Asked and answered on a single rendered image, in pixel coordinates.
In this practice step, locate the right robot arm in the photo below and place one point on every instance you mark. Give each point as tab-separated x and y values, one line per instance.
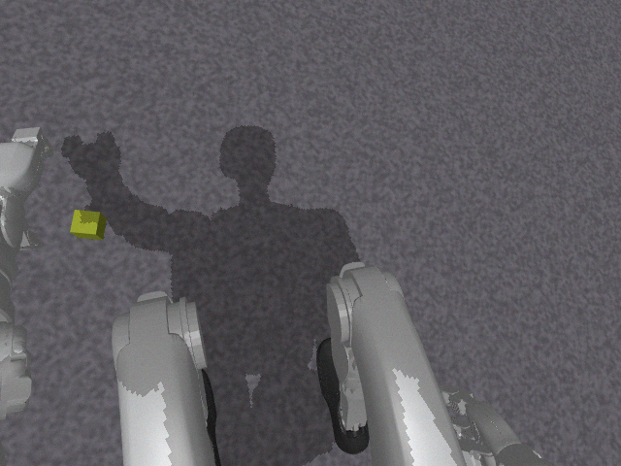
520	455

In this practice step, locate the left robot arm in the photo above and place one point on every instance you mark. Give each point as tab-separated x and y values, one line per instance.
15	359

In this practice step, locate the left robot foot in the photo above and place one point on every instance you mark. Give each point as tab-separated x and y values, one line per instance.
211	417

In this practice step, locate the right robot foot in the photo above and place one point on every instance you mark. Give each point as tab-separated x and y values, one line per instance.
348	441

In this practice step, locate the left robot hand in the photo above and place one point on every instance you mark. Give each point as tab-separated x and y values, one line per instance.
21	169

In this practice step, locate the cube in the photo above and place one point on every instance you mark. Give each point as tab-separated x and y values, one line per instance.
88	225

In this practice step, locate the right robot hand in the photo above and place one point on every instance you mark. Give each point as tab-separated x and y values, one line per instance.
484	434

